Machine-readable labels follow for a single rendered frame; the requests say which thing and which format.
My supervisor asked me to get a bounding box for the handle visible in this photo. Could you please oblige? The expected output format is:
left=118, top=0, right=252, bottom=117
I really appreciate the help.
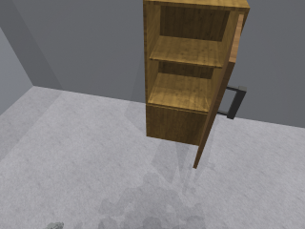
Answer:
left=217, top=85, right=247, bottom=120

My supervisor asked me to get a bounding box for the cupboard door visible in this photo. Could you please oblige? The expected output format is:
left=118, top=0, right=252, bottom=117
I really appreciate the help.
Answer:
left=193, top=14, right=244, bottom=169

